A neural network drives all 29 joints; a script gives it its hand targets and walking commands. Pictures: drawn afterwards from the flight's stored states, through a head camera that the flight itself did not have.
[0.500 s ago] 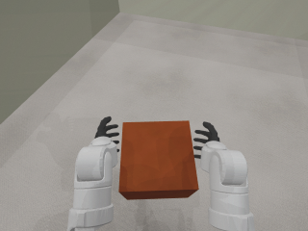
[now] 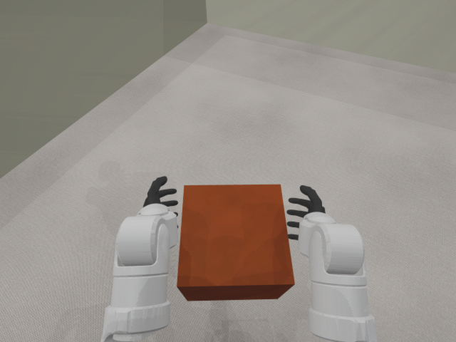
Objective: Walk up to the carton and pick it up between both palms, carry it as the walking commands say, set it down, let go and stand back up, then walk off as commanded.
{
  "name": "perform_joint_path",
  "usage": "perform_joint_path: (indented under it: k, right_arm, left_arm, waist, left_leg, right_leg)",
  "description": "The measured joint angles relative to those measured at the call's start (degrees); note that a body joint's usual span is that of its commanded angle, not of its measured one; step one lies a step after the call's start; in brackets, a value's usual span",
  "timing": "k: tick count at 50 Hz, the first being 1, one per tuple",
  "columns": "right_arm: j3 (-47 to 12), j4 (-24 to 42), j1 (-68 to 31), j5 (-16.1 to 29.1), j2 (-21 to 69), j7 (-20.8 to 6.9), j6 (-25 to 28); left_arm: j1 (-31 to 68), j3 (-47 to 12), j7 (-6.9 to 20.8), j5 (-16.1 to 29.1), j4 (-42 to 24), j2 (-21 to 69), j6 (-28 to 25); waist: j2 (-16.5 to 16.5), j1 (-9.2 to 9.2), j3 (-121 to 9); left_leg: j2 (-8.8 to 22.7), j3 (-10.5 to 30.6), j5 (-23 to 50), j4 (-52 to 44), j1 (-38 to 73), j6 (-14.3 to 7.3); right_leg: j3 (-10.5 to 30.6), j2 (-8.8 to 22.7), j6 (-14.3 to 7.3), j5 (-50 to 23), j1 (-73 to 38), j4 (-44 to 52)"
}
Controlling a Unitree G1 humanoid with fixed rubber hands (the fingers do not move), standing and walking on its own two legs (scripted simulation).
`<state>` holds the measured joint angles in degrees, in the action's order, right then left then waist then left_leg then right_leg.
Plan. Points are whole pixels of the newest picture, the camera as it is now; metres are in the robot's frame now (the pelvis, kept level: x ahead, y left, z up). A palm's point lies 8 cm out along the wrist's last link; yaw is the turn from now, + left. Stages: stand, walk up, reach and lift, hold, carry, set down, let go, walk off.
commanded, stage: carry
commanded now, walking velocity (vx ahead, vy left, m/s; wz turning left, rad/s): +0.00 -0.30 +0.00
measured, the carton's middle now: (232, 244) +0.32 -0.01 -0.03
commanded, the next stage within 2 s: none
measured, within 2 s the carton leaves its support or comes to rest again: neither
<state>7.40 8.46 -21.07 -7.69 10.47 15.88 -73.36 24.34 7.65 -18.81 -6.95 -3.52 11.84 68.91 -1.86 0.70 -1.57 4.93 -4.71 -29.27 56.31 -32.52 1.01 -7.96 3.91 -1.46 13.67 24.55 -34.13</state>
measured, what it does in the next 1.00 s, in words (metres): steps to the right: left foot, then right foot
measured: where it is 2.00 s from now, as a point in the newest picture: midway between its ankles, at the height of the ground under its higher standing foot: outside the picture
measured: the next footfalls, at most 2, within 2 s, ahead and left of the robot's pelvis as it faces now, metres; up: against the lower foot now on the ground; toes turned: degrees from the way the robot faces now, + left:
left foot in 0.10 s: +0.03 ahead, +0.07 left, +0.00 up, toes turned +10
right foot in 0.36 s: +0.01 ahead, -0.29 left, +0.00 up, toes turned -8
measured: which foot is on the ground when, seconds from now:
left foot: up 0.00-0.08, down 0.10-0.38, up 0.40-0.60, down 0.62-0.92, up 0.94-1.00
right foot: down 0.00-0.10, up 0.12-0.34, down 0.36-0.62, up 0.64-0.88, down 0.90-1.00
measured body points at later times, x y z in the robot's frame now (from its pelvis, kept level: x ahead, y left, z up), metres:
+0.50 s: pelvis -0.09 -0.17 +0.00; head -0.05 -0.19 +0.45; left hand +0.24 -0.04 +0.07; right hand +0.22 -0.31 +0.06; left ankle -0.09 -0.04 -0.67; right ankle -0.03 -0.29 -0.73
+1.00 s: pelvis -0.18 -0.35 +0.00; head -0.14 -0.36 +0.45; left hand +0.15 -0.21 +0.07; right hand +0.14 -0.48 +0.06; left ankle -0.16 -0.19 -0.68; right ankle -0.13 -0.48 -0.73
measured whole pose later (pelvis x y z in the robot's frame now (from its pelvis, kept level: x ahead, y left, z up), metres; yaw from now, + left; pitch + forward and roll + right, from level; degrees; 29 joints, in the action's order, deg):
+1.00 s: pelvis -0.18 -0.35 +0.00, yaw +1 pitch +4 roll +0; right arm 8.0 7.6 -22.8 -9.5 11.1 14.8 -71.5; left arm 24.3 8.0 -19.2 -6.9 -4.2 11.8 68.2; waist -2.4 -0.5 -1.3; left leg 8.4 -2.7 -31.8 55.9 -33.1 3.0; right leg -6.4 4.3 0.3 12.8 25.8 -34.6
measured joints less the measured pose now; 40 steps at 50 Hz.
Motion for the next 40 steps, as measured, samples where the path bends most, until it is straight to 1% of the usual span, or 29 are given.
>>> perform_joint_path:
  k: [2,3,4,5,6,8,10,11,12,14,17,18,19,20,22,23,24,25,27,29,30,31,32,33,34,36,38,40]
  right_arm:
    - [-0.2,0.7,-0.2,1.5,0.1,2.0,-0.6]
    - [-0.2,1.0,-0.5,2.0,0.2,2.7,-0.7]
    - [-0.1,1.2,-0.9,2.3,0.3,3.2,-0.8]
    - [-0.1,1.2,-1.4,2.2,0.5,3.3,-0.8]
    - [-0.4,0.6,-1.7,1.9,0.7,3.2,-0.1]
    - [-0.9,-1.3,-2.3,1.2,0.9,2.6,0.5]
    - [-0.9,-2.9,-2.7,0.8,1.1,1.9,0.4]
    - [-0.7,-3.4,-2.8,0.6,1.2,1.4,0.3]
    - [-0.4,-3.6,-3.0,0.4,1.2,1.0,0.2]
    - [0.1,-3.4,-3.3,-0.1,1.4,0.2,0.3]
    - [0.1,-2.5,-3.7,-1.3,1.5,-1.0,1.1]
    - [0.0,-2.2,-3.9,-1.9,1.6,-1.5,1.3]
    - [0.1,-2.0,-4.1,-2.5,1.6,-2.0,1.6]
    - [0.2,-1.7,-3.7,-2.8,1.4,-2.2,2.0]
    - [0.2,-0.8,-2.3,-2.6,0.9,-2.1,2.0]
    - [0.3,-0.6,-1.8,-2.1,0.7,-1.5,1.7]
    - [0.3,-0.4,-1.4,-1.3,0.5,-0.8,1.2]
    - [0.2,-0.1,-1.1,-0.5,0.4,0.2,0.8]
    - [-0.2,0.8,-0.9,1.1,0.3,2.2,0.1]
    - [-0.3,1.3,-1.3,2.1,0.5,3.5,-0.2]
    - [-0.2,1.3,-1.6,2.2,0.6,3.7,-0.2]
    - [-0.2,1.1,-2.0,2.1,0.8,3.7,-0.1]
    - [-0.5,0.3,-2.2,1.7,0.9,3.2,0.6]
    - [-0.7,-0.6,-2.4,1.3,1.0,2.8,0.9]
    - [-0.9,-1.6,-2.5,1.1,1.0,2.5,0.9]
    - [-0.9,-3.1,-2.7,0.9,1.1,1.8,0.6]
    - [-0.3,-3.8,-2.9,0.5,1.2,1.0,0.4]
    - [0.3,-3.6,-3.4,0.0,1.4,0.2,0.6]
  left_arm:
    - [0.4,0.6,1.4,-1.0,-0.2,0.1,0.2]
    - [0.5,0.9,2.0,-1.5,-0.4,0.2,0.1]
    - [0.6,1.1,2.6,-2.0,-0.7,0.2,0.1]
    - [0.6,1.3,3.2,-2.4,-1.1,0.2,-0.1]
    - [0.3,1.5,3.8,-3.0,-1.3,0.0,-0.6]
    - [-1.3,1.3,4.1,-3.2,-1.8,-0.5,-0.9]
    - [-2.4,1.0,2.8,-2.3,-2.4,-1.0,0.1]
    - [-2.5,0.9,1.6,-1.5,-2.6,-1.0,0.6]
    - [-2.3,1.0,0.6,-0.8,-2.7,-1.0,1.1]
    - [-1.6,1.4,-0.7,0.3,-3.2,-0.8,1.4]
    - [-0.6,2.1,-1.3,0.7,-4.1,-0.4,0.9]
    - [-0.3,2.2,-1.2,0.6,-4.3,-0.2,0.7]
    - [0.0,2.2,-1.2,0.5,-4.2,-0.1,0.2]
    - [-0.1,1.7,-0.8,0.3,-3.7,0.0,-0.5]
    - [0.0,0.8,-0.5,0.1,-2.1,0.0,-1.1]
    - [0.1,0.6,-0.4,0.2,-1.3,0.0,-1.0]
    - [0.1,0.5,-0.3,0.2,-0.8,0.1,-0.8]
    - [0.2,0.6,0.0,0.1,-0.6,0.1,-0.6]
    - [0.3,1.0,1.3,-0.7,-0.7,0.1,-0.3]
    - [0.5,1.4,2.5,-1.7,-1.0,0.2,-0.4]
    - [0.4,1.4,2.9,-2.1,-1.3,0.2,-0.4]
    - [0.4,1.5,3.3,-2.4,-1.5,0.1,-0.5]
    - [-0.1,1.4,3.6,-2.7,-1.7,-0.1,-0.9]
    - [-1.0,1.2,3.7,-2.8,-2.0,-0.4,-1.0]
    - [-1.9,0.9,3.5,-2.7,-2.3,-0.8,-0.7]
    - [-2.8,0.5,2.1,-1.8,-2.7,-1.1,0.5]
    - [-2.4,0.7,0.1,-0.5,-2.8,-1.1,1.6]
    - [-1.6,1.2,-1.2,0.4,-3.3,-0.8,1.9]
  waist:
    - [0.3,1.22,0.1]
    - [0.5,1.64,0.0]
    - [0.4,1.99,-0.3]
    - [0.6,2.27,-0.6]
    - [1.5,2.40,-0.8]
    - [2.4,1.48,-0.8]
    - [2.7,0.46,-0.3]
    - [2.7,-0.06,-0.1]
    - [2.6,-0.59,0.1]
    - [2.0,-1.56,0.6]
    - [0.7,-2.78,0.6]
    - [0.5,-3.15,0.4]
    - [-0.5,-3.51,0.5]
    - [-1.2,-3.49,0.6]
    - [-0.7,-2.44,0.8]
    - [-0.3,-1.70,0.9]
    - [-0.1,-0.92,1.0]
    - [0.0,-0.15,1.1]
    - [0.2,1.04,1.2]
    - [0.4,1.67,0.8]
    - [0.3,1.89,0.3]
    - [1.0,2.12,-0.1]
    - [1.9,2.08,-0.3]
    - [2.3,1.65,-0.4]
    - [2.4,1.16,-0.4]
    - [2.6,0.23,-0.2]
    - [2.6,-0.79,0.1]
    - [2.2,-1.72,0.3]
  left_leg:
    - [-1.2,-2.8,1.1,-3.7,2.8,-0.8]
    - [-1.7,-3.9,2.8,-8.1,5.0,-1.4]
    - [-1.9,-4.8,5.9,-14.2,7.7,-2.1]
    - [-1.8,-4.9,10.8,-19.6,9.7,-2.8]
    - [-1.5,-4.7,13.0,-19.7,9.0,-3.1]
    - [0.1,-4.8,12.6,-18.9,8.2,-2.6]
    - [1.6,-4.6,13.1,-20.5,8.8,-1.3]
    - [2.3,-4.4,13.9,-21.5,9.1,-0.6]
    - [3.0,-4.1,14.8,-22.3,9.2,0.1]
    - [4.6,-3.2,16.3,-23.0,8.7,1.4]
    - [7.2,-1.4,17.5,-22.3,6.9,3.8]
    - [7.9,-0.9,17.6,-21.5,6.1,4.6]
    - [9.1,-0.1,17.4,-20.1,5.1,5.1]
    - [9.1,1.0,13.9,-18.1,3.9,4.5]
    - [5.4,2.4,1.7,-7.4,0.5,2.7]
    - [3.4,2.1,-1.3,-1.7,-0.8,1.8]
    - [1.8,1.2,-2.3,2.1,-1.4,1.2]
    - [0.6,-0.2,-2.0,3.5,-1.2,0.8]
    - [-1.1,-2.9,-0.7,0.6,1.2,0.0]
    - [-2.2,-4.9,2.0,-8.4,5.5,-1.4]
    - [-2.3,-5.5,5.2,-15.1,8.5,-2.2]
    - [-2.2,-5.5,10.1,-19.5,9.9,-3.0]
    - [-1.8,-5.4,11.8,-19.2,9.2,-3.4]
    - [-1.0,-5.4,11.8,-18.7,8.7,-3.5]
    - [0.0,-5.4,11.7,-18.9,8.8,-3.2]
    - [1.5,-5.1,12.6,-20.9,9.7,-1.9]
    - [2.9,-4.5,14.4,-22.7,10.1,-0.5]
    - [4.5,-3.7,15.8,-23.4,9.6,0.8]
  right_leg:
    - [-0.7,-0.6,-0.8,-0.8,0.6,0.3]
    - [-1.1,-1.1,-1.3,-1.1,1.1,0.2]
    - [-1.6,-1.9,-1.8,-1.1,1.8,-0.2]
    - [-2.1,-2.6,-2.2,-0.9,2.7,-1.2]
    - [-2.1,-2.8,-1.7,1.8,4.0,-3.3]
    - [0.4,-4.0,-0.1,9.1,7.8,-13.0]
    - [2.8,-3.9,1.1,9.7,10.5,-22.1]
    - [3.5,-3.1,1.8,9.1,10.9,-23.8]
    - [4.1,-2.2,2.5,8.7,10.6,-23.7]
    - [4.9,-0.6,3.3,8.4,8.6,-19.3]
    - [4.5,0.5,4.0,7.3,2.7,-6.9]
    - [4.0,0.7,4.0,5.9,0.1,-1.5]
    - [2.9,0.1,4.2,0.3,-0.7,1.2]
    - [2.3,-0.5,3.9,-1.7,0.2,0.4]
    - [1.7,0.1,2.3,-1.1,1.7,-1.3]
    - [1.4,0.5,1.6,-0.8,1.8,-1.2]
    - [1.0,0.6,1.0,-1.0,1.8,-0.7]
    - [0.6,0.5,0.4,-1.5,1.8,-0.1]
    - [-0.2,-0.2,-0.5,-2.5,2.2,0.7]
    - [-1.1,-1.5,-1.6,-3.2,3.0,0.8]
    - [-1.8,-2.5,-2.1,-3.3,3.5,0.6]
    - [-2.3,-2.9,-2.5,-3.1,4.4,-0.4]
    - [-2.0,-3.3,-1.8,0.7,5.6,-2.7]
    - [-0.8,-4.0,-0.9,5.3,7.4,-7.4]
    - [0.7,-4.7,-0.1,7.7,9.2,-13.1]
    - [3.3,-4.6,1.2,7.8,11.6,-22.3]
    - [4.8,-2.8,2.7,6.9,11.6,-24.3]
    - [5.6,-1.0,3.6,7.4,9.6,-20.7]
